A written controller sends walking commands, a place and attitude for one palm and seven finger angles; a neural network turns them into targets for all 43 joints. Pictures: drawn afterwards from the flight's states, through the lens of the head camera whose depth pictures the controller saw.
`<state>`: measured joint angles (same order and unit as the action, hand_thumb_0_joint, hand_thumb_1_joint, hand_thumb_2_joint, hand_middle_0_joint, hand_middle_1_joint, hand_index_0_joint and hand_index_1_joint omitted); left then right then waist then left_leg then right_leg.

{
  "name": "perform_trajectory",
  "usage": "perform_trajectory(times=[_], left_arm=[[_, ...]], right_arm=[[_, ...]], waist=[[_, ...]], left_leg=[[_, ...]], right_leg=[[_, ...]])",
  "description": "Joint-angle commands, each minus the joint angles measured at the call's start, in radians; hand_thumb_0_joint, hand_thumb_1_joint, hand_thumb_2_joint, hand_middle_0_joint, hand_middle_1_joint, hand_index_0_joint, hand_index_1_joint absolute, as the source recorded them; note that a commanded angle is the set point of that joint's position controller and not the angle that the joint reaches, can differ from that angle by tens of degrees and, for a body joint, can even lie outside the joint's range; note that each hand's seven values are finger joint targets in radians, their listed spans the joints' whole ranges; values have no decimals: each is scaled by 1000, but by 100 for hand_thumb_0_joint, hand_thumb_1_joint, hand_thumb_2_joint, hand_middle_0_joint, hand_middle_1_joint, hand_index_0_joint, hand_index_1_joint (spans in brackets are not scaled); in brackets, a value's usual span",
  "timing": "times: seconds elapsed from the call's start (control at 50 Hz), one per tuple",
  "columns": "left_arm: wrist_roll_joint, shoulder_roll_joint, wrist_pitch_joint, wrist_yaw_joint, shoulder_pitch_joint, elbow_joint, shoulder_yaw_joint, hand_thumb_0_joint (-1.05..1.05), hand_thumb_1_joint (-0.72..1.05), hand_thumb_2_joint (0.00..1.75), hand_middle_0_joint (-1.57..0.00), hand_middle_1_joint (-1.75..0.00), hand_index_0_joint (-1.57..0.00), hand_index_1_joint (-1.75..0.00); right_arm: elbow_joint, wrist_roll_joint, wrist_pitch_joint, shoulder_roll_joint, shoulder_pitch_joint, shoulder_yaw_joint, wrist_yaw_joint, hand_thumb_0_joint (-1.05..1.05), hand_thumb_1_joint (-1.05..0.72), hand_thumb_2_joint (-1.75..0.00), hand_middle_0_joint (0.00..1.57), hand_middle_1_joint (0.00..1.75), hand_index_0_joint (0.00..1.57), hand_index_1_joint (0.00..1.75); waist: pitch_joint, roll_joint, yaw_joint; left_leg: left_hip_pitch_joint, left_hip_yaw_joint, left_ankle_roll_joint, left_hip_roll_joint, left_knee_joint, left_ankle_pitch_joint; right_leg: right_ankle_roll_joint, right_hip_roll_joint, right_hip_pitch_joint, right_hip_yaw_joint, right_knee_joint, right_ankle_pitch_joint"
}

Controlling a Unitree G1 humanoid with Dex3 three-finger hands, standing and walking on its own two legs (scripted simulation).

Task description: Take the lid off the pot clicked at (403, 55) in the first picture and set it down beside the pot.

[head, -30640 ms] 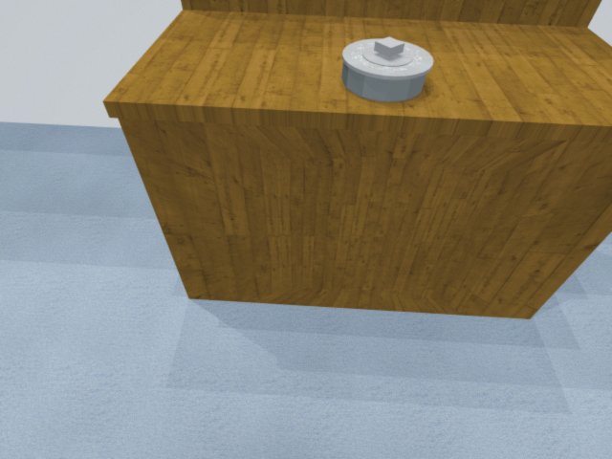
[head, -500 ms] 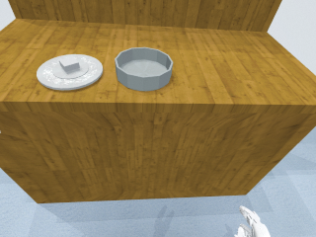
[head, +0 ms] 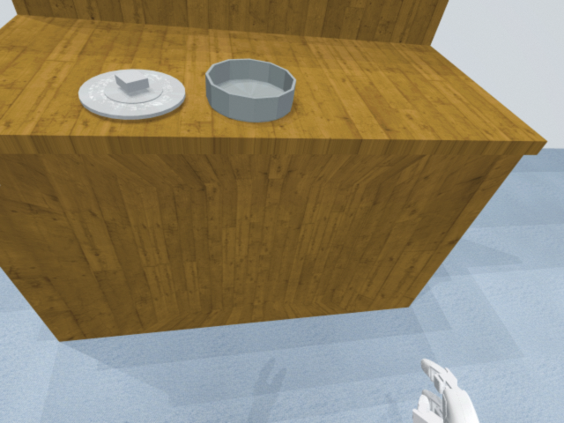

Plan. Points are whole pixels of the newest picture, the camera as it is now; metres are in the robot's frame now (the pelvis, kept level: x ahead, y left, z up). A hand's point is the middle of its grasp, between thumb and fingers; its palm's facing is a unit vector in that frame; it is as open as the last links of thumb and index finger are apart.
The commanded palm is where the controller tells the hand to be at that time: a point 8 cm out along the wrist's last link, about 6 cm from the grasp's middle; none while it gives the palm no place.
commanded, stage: stop stepping back and stand still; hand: left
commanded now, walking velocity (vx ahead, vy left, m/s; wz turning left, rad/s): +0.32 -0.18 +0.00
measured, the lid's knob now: (132, 81) +0.71 +0.35 +0.13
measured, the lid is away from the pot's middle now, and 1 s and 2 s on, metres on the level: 0.25 0.25 0.25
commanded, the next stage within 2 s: let the arm hang, fingers relaxed in 1.42 s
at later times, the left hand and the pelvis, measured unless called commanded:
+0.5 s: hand out of the picture +0.09 +0.31 +0.32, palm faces +0.54 -0.83 -0.13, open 7.4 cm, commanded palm +0.00 +0.34 +0.31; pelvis -0.12 +0.06 +0.01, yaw +1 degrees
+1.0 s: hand out of the picture -0.05 +0.25 -0.18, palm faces +0.07 -0.98 -0.19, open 7.0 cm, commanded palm none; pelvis -0.09 +0.07 -0.01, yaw +4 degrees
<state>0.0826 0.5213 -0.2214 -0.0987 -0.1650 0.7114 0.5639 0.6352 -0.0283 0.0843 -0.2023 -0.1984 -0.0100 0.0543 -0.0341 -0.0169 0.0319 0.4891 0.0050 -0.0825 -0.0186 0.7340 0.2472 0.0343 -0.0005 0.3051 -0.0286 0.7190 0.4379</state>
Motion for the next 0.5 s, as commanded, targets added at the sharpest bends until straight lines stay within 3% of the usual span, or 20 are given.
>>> perform_trajectory(times=[0.0, 0.04, 0.08, 0.12, 0.14, 0.16, 0.18, 0.2, 0.22, 0.24, 0.26, 0.28, 0.32, 0.34, 0.36, 0.38, 0.4, 0.42, 0.44, 0.48], left_arm=[[23, 179, -27, -42, 96, 259, 132, 0, 90, 90, -20, -30, -20, -30], [11, 162, -18, -46, -83, 337, 118, 0, 90, 90, -20, -30, -20, -30], [6, 166, -19, -52, -205, 390, 116, 0, 90, 90, -20, -30, -20, -30], [-12, 198, -12, -49, -227, 393, 132, 0, 90, 90, -20, -30, -20, -30], [-20, 228, -7, -53, -244, 359, 159, 0, 90, 90, -20, -30, -20, -30], [-26, 231, -12, -41, -166, 365, 152, 0, 90, 90, -20, -30, -20, -30], [-20, 277, -15, -38, -29, 334, 196, 0, 90, 90, -20, -30, -20, -30], [-11, 272, -7, -43, 57, 186, 200, 0, 90, 90, -20, -30, -20, -30], [-15, 223, 13, -46, 118, 34, 149, 0, 90, 90, -20, -30, -20, -30], [-14, 229, 30, -38, 194, 37, 119, 0, 90, 90, -20, -30, -20, -30], [-21, 194, 32, -37, 239, -59, 74, 0, 90, 90, -20, -30, -20, -30], [-26, 163, 38, -38, 249, -142, 29, 0, 90, 90, -20, -30, -20, -30], [-24, 121, 41, -45, 296, -157, -36, 0, 90, 90, -20, -30, -20, -30], [-13, 90, 35, -37, 299, -106, -79, 0, 90, 90, -20, -30, -20, -30], [-7, 76, 16, -33, 326, 38, -107, 0, 90, 90, -20, -30, -20, -30], [-8, 119, 0, -22, 344, 147, -62, 0, 90, 90, -20, -30, -20, -30], [3, 148, -5, -16, 291, 109, -15, 0, 90, 90, -20, -30, -20, -30], [8, 155, -4, -15, 246, 169, 7, 0, 90, 90, -20, -30, -20, -30], [8, 189, -11, -20, 181, 250, 50, 0, 90, 90, -20, -30, -20, -30], [11, 178, -30, -29, -31, 364, 79, 0, 90, 90, -20, -30, -20, -30]], right_arm=[[-200, 16, 101, -89, 98, -37, -6, 0, -90, -90, 20, 30, 20, 30], [-209, 18, 103, -90, 107, -40, -22, 0, -90, -90, 20, 30, 20, 30], [-202, 32, 93, -79, 103, -29, -26, 0, -90, -90, 20, 30, 20, 30], [-183, 48, 58, -90, 83, -33, -17, 0, -90, -90, 20, 30, 20, 30], [-165, 47, 43, -90, 50, -39, -10, 0, -90, -90, 20, 30, 20, 30], [-128, 46, 22, -100, 29, -39, -15, 0, -90, -90, 20, 30, 20, 30], [-114, 37, 12, -122, 16, -38, -15, 0, -90, -90, 20, 30, 20, 30], [-112, 33, 8, -113, 22, -34, -14, 0, -90, -90, 20, 30, 20, 30], [-127, 15, -1, -105, 33, -49, -9, 0, -90, -90, 20, 30, 20, 30], [-155, -1, -15, -124, 65, -52, -5, 0, -90, -90, 20, 30, 20, 30], [-147, 5, -15, -127, 123, -44, 6, 0, -90, -90, 20, 30, 20, 30], [-136, 7, -16, -111, 130, -33, 16, 0, -90, -90, 20, 30, 20, 30], [-131, 4, 4, -99, 108, -11, 28, 0, -90, -90, 20, 30, 20, 30], [-145, -1, 25, -119, 100, -11, 35, 0, -90, -90, 20, 30, 20, 30], [-183, -2, 46, -158, 68, -16, 30, 0, -90, -90, 20, 30, 20, 30], [-201, 6, 58, -140, 48, -22, 10, 0, -90, -90, 20, 30, 20, 30], [-214, -3, 65, -124, 44, -46, -14, 0, -90, -90, 20, 30, 20, 30], [-204, 1, 65, -120, 72, -53, -33, 0, -90, -90, 20, 30, 20, 30], [-208, 1, 66, -116, 99, -56, -42, 0, -90, -90, 20, 30, 20, 30], [-194, 1, 64, -91, 98, -46, -51, 0, -90, -90, 20, 30, 20, 30]], waist=[[-94, 302, -13], [-163, 311, -40], [-206, 308, -40], [-215, 194, -42], [-196, 23, -33], [-145, -121, -25], [-100, -86, 12], [-76, -102, 26], [-19, -159, 33], [87, -174, 25], [163, -106, 21], [178, -42, 12], [146, 35, 15], [149, 155, 23], [140, 456, 23], [73, 431, 11], [61, 249, 1], [88, 188, 7], [65, 166, -12], [3, 196, -23]], left_leg=[[-62, 504, 104, 265, -696, 558], [-68, 326, 131, 204, -683, 521], [-64, 215, 129, 161, -641, 417], [29, 68, 142, 76, -471, 373], [14, -23, 115, 10, -146, 304], [4, -59, 99, -29, 331, 187], [69, -35, 99, -27, 609, 169], [89, 32, 91, 40, 733, 137], [64, 40, 80, 84, 682, 163], [30, 40, 84, 103, 617, 164], [-18, 46, 68, 145, 483, 220], [-93, 22, 51, 157, 314, 282], [-228, -83, 37, 99, -68, 289], [-274, -30, 17, 99, -284, 372], [-369, 369, -64, 289, -500, 586], [-218, 504, -118, 399, -595, 510], [-125, 573, -126, 423, -623, 559], [-89, 627, -135, 421, -632, 625], [-87, 569, -123, 402, -615, 605], [-153, 324, -74, 328, -543, 450]], right_leg=[[-38, 95, 36, -40, 266, 68], [-51, 104, -82, 48, 137, 48], [-67, 117, -235, 118, -99, 70], [-105, 84, -432, 122, -312, 34], [-165, -46, -339, 12, -400, 46], [-250, -263, -123, -176, -484, -49], [-280, -319, 15, -171, -480, -163], [-275, -361, 132, -168, -489, 18], [-230, -345, 248, -199, -552, 333], [-217, -323, 355, -218, -587, 426], [-240, -345, 403, -244, -584, 438], [-245, -332, 388, -196, -538, 402], [-200, -229, 309, -44, -407, 406], [-158, -140, 290, 42, -203, 340], [-81, 13, 432, 136, 159, 233], [-56, 97, 338, 85, 524, 154], [-50, 73, 319, 1, 688, 58], [-39, 25, 407, -44, 695, 16], [-43, 5, 403, -48, 679, -10], [-49, -10, 338, 15, 502, -80]])
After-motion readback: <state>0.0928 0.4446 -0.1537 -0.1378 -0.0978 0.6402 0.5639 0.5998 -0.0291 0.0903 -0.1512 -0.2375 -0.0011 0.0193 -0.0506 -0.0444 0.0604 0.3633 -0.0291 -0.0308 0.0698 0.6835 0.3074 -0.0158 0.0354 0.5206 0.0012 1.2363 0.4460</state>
